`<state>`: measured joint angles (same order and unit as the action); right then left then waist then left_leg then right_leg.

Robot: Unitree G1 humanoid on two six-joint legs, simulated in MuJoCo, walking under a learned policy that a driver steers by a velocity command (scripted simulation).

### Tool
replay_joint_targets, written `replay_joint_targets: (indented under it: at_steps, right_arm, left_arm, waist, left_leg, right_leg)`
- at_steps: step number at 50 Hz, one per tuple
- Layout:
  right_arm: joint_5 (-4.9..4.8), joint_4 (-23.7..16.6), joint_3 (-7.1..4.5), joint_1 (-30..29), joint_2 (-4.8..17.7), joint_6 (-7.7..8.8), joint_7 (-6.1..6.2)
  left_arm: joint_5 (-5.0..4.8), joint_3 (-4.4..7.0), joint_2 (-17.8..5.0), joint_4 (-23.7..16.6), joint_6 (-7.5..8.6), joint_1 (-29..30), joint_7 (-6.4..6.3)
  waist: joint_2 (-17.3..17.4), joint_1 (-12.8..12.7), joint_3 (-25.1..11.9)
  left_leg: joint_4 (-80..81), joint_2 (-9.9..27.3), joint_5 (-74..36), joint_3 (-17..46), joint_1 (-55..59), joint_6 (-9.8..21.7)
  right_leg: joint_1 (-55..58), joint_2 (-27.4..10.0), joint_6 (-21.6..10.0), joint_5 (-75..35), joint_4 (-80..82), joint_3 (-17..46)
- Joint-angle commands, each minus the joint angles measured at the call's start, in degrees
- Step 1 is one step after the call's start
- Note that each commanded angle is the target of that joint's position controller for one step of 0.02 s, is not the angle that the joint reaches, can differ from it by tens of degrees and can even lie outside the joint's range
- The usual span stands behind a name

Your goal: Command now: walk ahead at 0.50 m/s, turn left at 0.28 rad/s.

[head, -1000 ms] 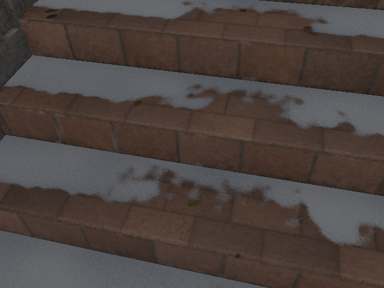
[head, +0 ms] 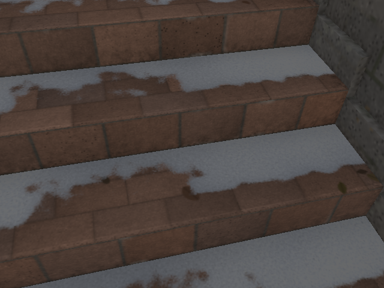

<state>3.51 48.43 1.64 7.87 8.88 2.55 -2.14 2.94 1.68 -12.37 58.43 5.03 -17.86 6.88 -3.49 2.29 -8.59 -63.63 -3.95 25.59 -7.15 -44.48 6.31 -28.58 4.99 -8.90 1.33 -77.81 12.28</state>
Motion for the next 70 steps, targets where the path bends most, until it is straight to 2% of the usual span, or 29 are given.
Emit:
replay_joint_targets:
  at_steps: [1,6,8,13,17,21,22,23,24,25,28,33,38,43,44,45,46,47,48,49,52,55,58,63,66,67,68,69,70]
  right_arm:
    - [0.68,8.46,-1.59,11.97,2.37,0.55,0.61]
    - [1.11,13.59,-0.59,12.48,0.36,1.89,-1.15]
    - [2.3,15.37,-0.42,20.18,1.79,2.79,-0.78]
    - [3.65,18.81,0.55,30.61,1.44,3.2,-1.18]
    - [-1.55,13.34,0.53,26.44,2.64,4.56,-2.53]
    - [-4.59,8.02,-4.54,15.2,13.61,6.79,-3.19]
    - [-2.0,6.19,-3.68,17.6,6.13,6.53,-3.13]
    - [-0.78,5.21,-2.4,21.9,-0.7,4.98,-3.79]
    - [-3.33,7.0,-5.07,16.36,5.53,3.27,-4.36]
    - [-4.07,7.07,-5.84,13.51,4.48,2.85,-3.39]
    - [0.22,5.46,-3.87,9.72,-0.57,1.2,0.08]
    - [-2.89,-1.91,-1.65,-2.68,1.25,0.79,-3.33]
    - [-0.6,-2.77,-2.61,-4.22,7.0,0.04,-3.6]
    - [-2.98,1.29,-3.83,1.44,7.12,2.31,-2.37]
    - [-1.37,0.99,-4.9,1.61,10.82,3.41,-1.33]
    - [-4.62,-1.96,-4.14,-3.95,12.37,3.85,-2.28]
    - [-0.6,-0.76,-3.01,5.8,5.39,1.58,1.38]
    - [-1.49,-0.95,-2.7,0.43,4.36,0.83,3.0]
    - [-4.52,-2.5,-5.15,-12.23,10.37,1.92,-0.63]
    - [-4.63,-4.17,-5.48,-13.14,11.67,1.74,-0.92]
    - [-1.92,-0.24,-7.72,0.64,15.3,2.11,3.27]
    - [-0.48,0.31,-6.47,3.35,11.44,4.25,6.92]
    - [0.09,2.35,-4.36,3.83,5.57,2.65,4.83]
    - [0.6,-3.01,-5.3,-9.32,12.3,2.87,3.81]
    - [2.14,-1.96,-5.7,-12.72,14.82,0.7,0.5]
    - [2.52,1.83,-4.33,-3.26,7.57,-0.07,-1.33]
    - [2.75,1.25,-2.04,6.69,-1.4,-0.09,-3.8]
    - [0.05,-0.04,-1.87,4.7,0.04,1.62,-3.73]
    - [-1.37,-2.09,-1.93,-5.2,0.44,2.86,-3.27]
  left_arm:
    - [-0.6,-0.72,0.25,-5.1,0.15,4.21,-2.75]
    - [-1.22,-3.84,2.13,-7.93,-1.09,9.38,-3.12]
    - [-1.6,-4.4,2.93,-8.8,-0.71,12.98,-2.51]
    - [-1.42,-5.2,1.49,-17.45,-0.68,30.72,-4.47]
    - [0.07,-4.88,4.68,-21.1,-4.34,36.46,-4.95]
    - [-2.28,0.07,-4.62,-18.81,-4.98,17.23,-6.99]
    - [-2.24,0.81,-6.22,-15.01,-4.81,2.79,-8.33]
    - [0.6,0.79,-7.68,-13.03,-4.59,-4.55,-7.94]
    - [4.04,1.79,-8.93,-14.35,-3.12,-1.84,-8.49]
    - [1.55,1.88,-8.68,-12.71,-0.72,7.55,-8.26]
    - [-3.15,-2.58,11.09,-9.63,1.46,17.7,-8.41]
    - [1.25,1.45,-1.51,-10.94,1.17,15.73,-9.4]
    - [0.21,2.86,-7.68,-17.01,4.22,23.99,-8.24]
    - [-4.09,0.21,-0.31,-14.32,3.21,18.58,-3.2]
    - [-3.2,0.33,2.26,-11.07,1.84,5.43,-1.95]
    - [-3.57,0.04,3.74,-8.59,1.55,-9.28,-2.3]
    - [-4.94,1.11,-1.11,-5.46,-1.27,-8.46,-5.84]
    - [-3.79,0.93,-0.35,-6.19,-2.26,-3.35,-6.95]
    - [-2.57,0.79,-1.21,-12.85,-0.65,15.41,-4.13]
    - [-2.74,1.04,-2.19,-13.72,-0.05,15.74,-3.4]
    - [-2.32,2.78,-5.31,-13.44,0.69,13.31,-5.09]
    - [-1.67,2.5,-3.14,-12.83,0.23,13.42,-5.75]
    - [-1.18,1.62,-0.1,-10.42,-0.74,7.63,-3.47]
    - [-2.17,1.1,-1.29,-8.72,-1.26,4.32,0.14]
    - [-2.08,2.72,-3.69,-0.88,1.52,-14.86,-1.78]
    - [-0.08,4.24,-7.9,1.12,2.31,-15.92,-3.13]
    - [-0.68,6.05,-17.69,1.63,2.42,-22.8,-5.13]
    - [0.03,5.7,-16.27,4.17,2.42,-31.58,-3.91]
    - [1.29,4.35,-10.15,7.98,1.91,-33.35,-2.64]
  waist:
    - [1.18,-1.57,2.71]
    - [1.84,-6.87,3.31]
    - [9.88,-4.06,3.19]
    - [6.83,0.77,4.71]
    - [13.42,-1.04,7.33]
    - [14.49,-12.45,-2.48]
    - [0.63,-11.8,-24.14]
    - [-20.89,-11.99,-29.94]
    - [-7.2,-13.88,-12.27]
    - [-3.33,-8.64,1.24]
    - [5.98,0.71,0.68]
    - [2.44,-1.09,-1.52]
    - [2.08,2.07,0.19]
    - [3.91,2.69,1.2]
    - [9.3,-3.02,-0.98]
    - [17.81,-9.74,-7.07]
    - [14.28,-3.69,-7.27]
    - [13.66,-5.52,-0.38]
    - [7.36,-3.17,8.11]
    - [8.13,-3.25,4.29]
    - [13.43,1.93,4.04]
    - [11.35,3.24,0.78]
    - [5.21,0.02,3.53]
    - [8.25,-5.14,4.76]
    - [4.99,-12.02,5.6]
    - [-2.86,-8.76,4.72]
    - [-15.27,-2.98,-1.36]
    - [-14.64,-8.55,-2.14]
    - [-15.91,-12.32,6.2]
  left_leg:
    - [39.39,14.07,6.44,48.98,26.36,7.41]
    - [39.07,6.34,-16.53,19.91,19.04,-0.99]
    - [41.35,4.71,-15.05,21.61,17.26,1.06]
    - [41.92,8.08,-25.08,27.24,30.02,2.67]
    - [50.09,12.37,-53.82,25.68,24.59,4.74]
    - [33.96,13.38,-108.18,24.68,29.09,0.93]
    - [14.5,9.19,-89.32,22.91,23.58,-3.34]
    - [-16.32,-6.07,-8.56,22.3,2.66,-7.7]
    - [-35.69,-2.07,-14.45,26.36,-5.34,-4.39]
    - [-39.68,0.74,-17.48,22.26,-9.51,-2.92]
    - [-32.8,7.53,-10.54,16.7,-4.96,0.65]
    - [-24.38,8.3,-8.49,8.5,-7.63,-3.98]
    - [-4.84,11.87,-13.43,8.56,12.59,-4.96]
    - [38.1,6.63,-26.3,2.87,32.63,-6.69]
    - [37.39,10.5,-49.36,8.82,38.61,-2.32]
    - [36.4,19.11,-58.08,19.86,43.53,6.18]
    - [40.27,22.38,-43.93,22.55,41.7,3.87]
    - [43.18,19.09,-28.25,20.36,32.17,1.27]
    - [40.3,12.63,-2.02,15.11,23.97,-0.76]
    - [42.32,14.09,6.66,15.94,24.62,-0.26]
    - [51.44,26.81,17.64,33.51,34.94,10.54]
    - [51.81,30.31,5.81,33.45,39.84,14.16]
    - [51.89,24.26,-1.44,15.13,38.59,7.72]
    - [53.39,18.92,-8.98,-3.31,24.25,1.97]
    - [33.06,21.04,-19.38,-2.15,23.88,3.46]
    - [15.88,16.13,-21.31,-4.81,22.78,2.36]
    - [-5.31,5.56,-1.15,-3.3,6.09,-3.31]
    - [-26.93,-0.79,6.72,5.63,-11.83,-4.31]
    - [-50.34,-1.27,7.92,11.45,-30.67,-1.08]
  right_leg:
    - [-38.12,-0.57,-4.19,-8.35,-33.88,6.09]
    - [-45.17,-7.26,-4.09,-4.02,-33.61,-6.49]
    - [-45.33,-6.36,-3.07,-0.15,-45.77,-11.63]
    - [-54.1,-7.8,-0.14,4.19,-30.64,-13.89]
    - [-33.97,-6.98,4.36,14.43,-10.14,-22.98]
    - [5.35,1.27,4.74,11.72,26.44,-18.55]
    - [32.37,-11.01,-5.66,-17.91,27.85,-3.03]
    - [41.97,-32.3,-24.3,-17.53,48.36,37.12]
    - [23.07,-29.2,-15.92,13.15,55.67,40.81]
    - [8.62,-26.21,-11.95,27.46,56.29,29.82]
    - [-1.99,-19.95,-3.8,14.82,54.14,0.95]
    - [2.05,-17.26,-3.3,6.53,62.32,-16.91]
    - [1.18,-19.67,-0.61,-6.03,64.43,-21.51]
    - [6.89,-15.7,4.14,0.81,49.03,-21.6]
    - [6.1,-12.33,8.04,9.56,42.31,-24.02]
    - [3.83,-10.96,13.47,25.46,42.52,-19.53]
    - [7.16,-12.29,11.06,23.27,41.75,-19.94]
    - [11.01,-12.07,10.94,18.59,46.33,-18.08]
    - [5.98,-8.96,10.33,15.43,43.62,-20.89]
    - [5.03,-9.02,9.59,17.36,44.46,-20.06]
    - [-8.15,-8.41,5.81,19.25,28.34,-15.15]
    - [-25.05,-7.39,4.63,25.26,-15.4,-5.68]
    - [-27.99,-7.52,2.67,23.31,-20.34,-6.59]
    - [9.64,-9.67,6.38,20.13,22.65,-13.88]
    - [27.06,-3.94,5.7,2.98,51.34,-17.29]
    - [29.68,-3.9,3.51,-2.45,57.34,-13.74]
    - [41.08,-17.48,-12.53,-44.75,52.61,12.95]
    - [51.94,-23.43,-16.79,-43.65,55.02,25.31]
    - [47.74,-24.02,-15.61,-12.51,56.49,31.05]
